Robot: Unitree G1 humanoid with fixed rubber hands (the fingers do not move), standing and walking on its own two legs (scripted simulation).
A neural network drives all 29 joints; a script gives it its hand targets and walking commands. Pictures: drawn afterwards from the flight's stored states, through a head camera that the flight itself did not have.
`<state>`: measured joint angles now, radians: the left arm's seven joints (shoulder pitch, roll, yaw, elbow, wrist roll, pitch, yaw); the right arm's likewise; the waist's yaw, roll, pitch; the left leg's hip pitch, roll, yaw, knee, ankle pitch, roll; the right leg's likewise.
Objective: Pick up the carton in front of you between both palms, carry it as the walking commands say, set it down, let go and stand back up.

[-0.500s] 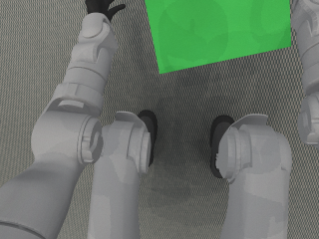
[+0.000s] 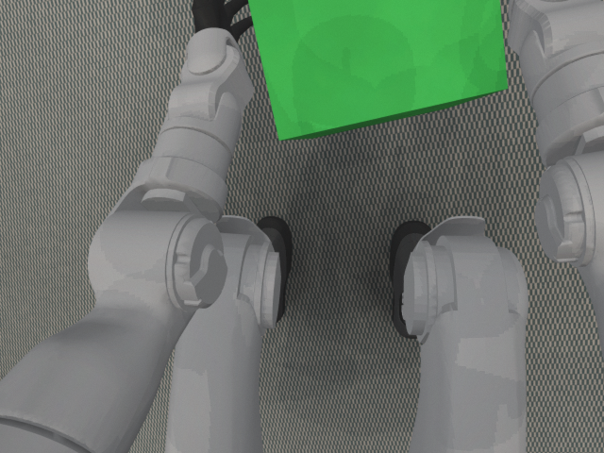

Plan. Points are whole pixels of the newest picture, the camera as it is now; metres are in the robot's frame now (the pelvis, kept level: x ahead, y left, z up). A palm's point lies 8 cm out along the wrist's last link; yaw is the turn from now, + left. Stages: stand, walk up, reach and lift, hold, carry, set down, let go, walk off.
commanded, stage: reach and lift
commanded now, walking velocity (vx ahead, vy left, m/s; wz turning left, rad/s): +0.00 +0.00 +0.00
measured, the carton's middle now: (366, 37) +0.52 -0.06 -0.25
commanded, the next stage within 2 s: none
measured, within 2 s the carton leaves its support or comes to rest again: leaves its support in 0.16 s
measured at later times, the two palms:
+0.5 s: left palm (169, 18) +0.50 +0.08 -0.04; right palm out of the picture +0.50 -0.22 -0.05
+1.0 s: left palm out of the picture +0.48 +0.09 +0.11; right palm out of the picture +0.46 -0.21 +0.10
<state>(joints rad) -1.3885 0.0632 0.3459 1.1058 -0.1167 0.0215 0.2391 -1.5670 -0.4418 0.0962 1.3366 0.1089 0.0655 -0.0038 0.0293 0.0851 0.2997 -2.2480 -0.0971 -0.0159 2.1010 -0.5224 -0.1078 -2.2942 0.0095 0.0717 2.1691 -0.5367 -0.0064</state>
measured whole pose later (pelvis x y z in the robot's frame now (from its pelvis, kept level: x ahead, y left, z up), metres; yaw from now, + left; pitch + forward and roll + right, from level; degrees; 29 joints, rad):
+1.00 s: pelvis +0.03 +0.01 +0.16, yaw -7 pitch +39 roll +2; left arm -0.78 -0.17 0.48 0.53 0.13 0.26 0.15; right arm -0.90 -0.09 -0.27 0.75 -0.15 0.34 -0.01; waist 0.02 0.05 -0.20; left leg -1.79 -0.13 -0.10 1.62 -0.52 -0.07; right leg -1.82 0.10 0.10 1.63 -0.49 0.05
